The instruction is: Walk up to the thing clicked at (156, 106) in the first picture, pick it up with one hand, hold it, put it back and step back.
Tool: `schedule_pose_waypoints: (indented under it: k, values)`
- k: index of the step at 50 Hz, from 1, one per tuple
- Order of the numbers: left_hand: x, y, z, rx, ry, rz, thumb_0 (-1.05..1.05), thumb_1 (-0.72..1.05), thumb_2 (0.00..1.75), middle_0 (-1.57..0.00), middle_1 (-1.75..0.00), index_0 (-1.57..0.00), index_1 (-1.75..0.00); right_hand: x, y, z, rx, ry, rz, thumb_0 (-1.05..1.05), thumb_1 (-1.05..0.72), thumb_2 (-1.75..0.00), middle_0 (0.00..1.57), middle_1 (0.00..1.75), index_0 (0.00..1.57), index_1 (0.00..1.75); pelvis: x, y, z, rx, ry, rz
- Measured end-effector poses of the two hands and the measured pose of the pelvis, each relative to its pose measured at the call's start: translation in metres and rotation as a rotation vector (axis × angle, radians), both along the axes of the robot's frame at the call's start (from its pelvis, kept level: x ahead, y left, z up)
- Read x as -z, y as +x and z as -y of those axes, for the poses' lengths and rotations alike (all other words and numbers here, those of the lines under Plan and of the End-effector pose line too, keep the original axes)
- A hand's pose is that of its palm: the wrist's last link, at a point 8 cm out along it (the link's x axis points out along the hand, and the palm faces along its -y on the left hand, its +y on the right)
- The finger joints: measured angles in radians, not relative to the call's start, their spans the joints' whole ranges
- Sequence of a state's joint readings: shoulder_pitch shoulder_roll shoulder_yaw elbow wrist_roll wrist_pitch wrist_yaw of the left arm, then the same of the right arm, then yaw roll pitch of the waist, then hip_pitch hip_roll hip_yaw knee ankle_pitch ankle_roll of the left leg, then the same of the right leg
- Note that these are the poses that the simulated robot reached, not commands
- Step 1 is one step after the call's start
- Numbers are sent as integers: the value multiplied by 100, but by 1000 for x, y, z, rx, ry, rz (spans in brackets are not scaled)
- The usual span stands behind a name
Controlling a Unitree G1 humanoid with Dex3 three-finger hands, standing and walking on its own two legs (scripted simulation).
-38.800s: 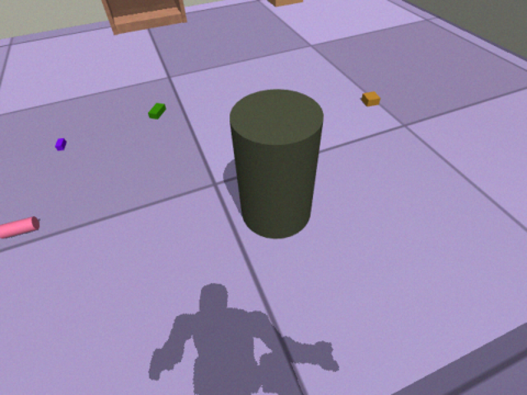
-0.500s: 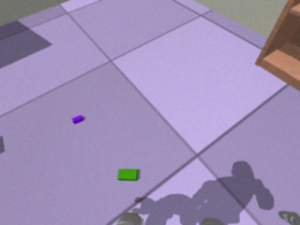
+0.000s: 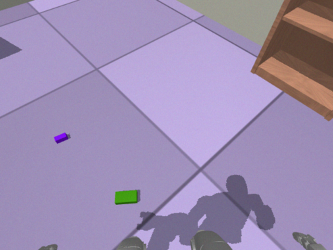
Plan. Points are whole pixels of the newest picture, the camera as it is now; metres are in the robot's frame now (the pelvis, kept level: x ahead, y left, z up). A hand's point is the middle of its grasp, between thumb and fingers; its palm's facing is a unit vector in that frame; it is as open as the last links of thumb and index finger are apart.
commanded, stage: walk up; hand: left
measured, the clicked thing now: (126, 197) +0.42 +0.22 -0.73
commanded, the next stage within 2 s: stand in 1.34 s
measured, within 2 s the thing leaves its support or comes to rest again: neither
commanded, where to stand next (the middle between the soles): +0.05 -0.02 m, yaw +1 degrees
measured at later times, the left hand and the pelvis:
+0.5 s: hand out of the picture +0.10 +0.24 -0.13, palm faces -0.02 -0.93 -0.36, open 7.4 cm; pelvis -0.01 -0.02 +0.01, yaw -1 degrees
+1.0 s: hand out of the picture +0.08 +0.23 -0.12, palm faces +0.01 -0.94 -0.33, open 7.4 cm; pelvis +0.00 -0.02 +0.03, yaw +0 degrees
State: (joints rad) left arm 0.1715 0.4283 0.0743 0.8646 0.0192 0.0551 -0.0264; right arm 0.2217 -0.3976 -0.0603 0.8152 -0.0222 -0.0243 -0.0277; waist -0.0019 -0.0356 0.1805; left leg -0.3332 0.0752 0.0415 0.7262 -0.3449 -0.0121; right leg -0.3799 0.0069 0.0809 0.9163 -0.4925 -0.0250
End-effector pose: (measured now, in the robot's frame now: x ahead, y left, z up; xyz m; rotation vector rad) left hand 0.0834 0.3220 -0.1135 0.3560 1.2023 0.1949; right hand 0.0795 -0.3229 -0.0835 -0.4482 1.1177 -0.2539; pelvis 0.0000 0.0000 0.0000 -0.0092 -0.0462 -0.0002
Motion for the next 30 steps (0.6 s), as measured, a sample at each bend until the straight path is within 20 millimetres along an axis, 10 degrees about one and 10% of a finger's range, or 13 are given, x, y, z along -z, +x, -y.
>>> schedule_pose_waypoints:
  k: [8,30]
  values:
    - [-8,0,42,39,6,65,1,91,89,-20,-30,-20,-30,15,-17,38,52,23,-9,1,-90,-90,20,30,20,30,5,-5,27,20,0,16]
    - [-25,-2,42,3,-15,72,1,91,89,-20,-30,-20,-30,15,-19,-3,22,148,-33,1,-90,-90,21,30,20,30,-17,-8,23,10,13,7]
